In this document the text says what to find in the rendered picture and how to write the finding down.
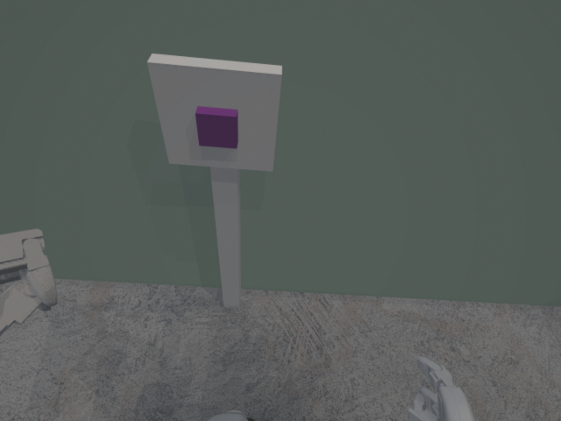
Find button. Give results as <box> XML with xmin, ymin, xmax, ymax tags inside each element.
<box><xmin>195</xmin><ymin>106</ymin><xmax>238</xmax><ymax>149</ymax></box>

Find robot left hand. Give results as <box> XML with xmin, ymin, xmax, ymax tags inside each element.
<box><xmin>0</xmin><ymin>229</ymin><xmax>58</xmax><ymax>336</ymax></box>

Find panel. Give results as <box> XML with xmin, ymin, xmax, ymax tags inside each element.
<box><xmin>147</xmin><ymin>54</ymin><xmax>282</xmax><ymax>308</ymax></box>

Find robot right hand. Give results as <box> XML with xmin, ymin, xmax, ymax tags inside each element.
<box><xmin>408</xmin><ymin>356</ymin><xmax>475</xmax><ymax>421</ymax></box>

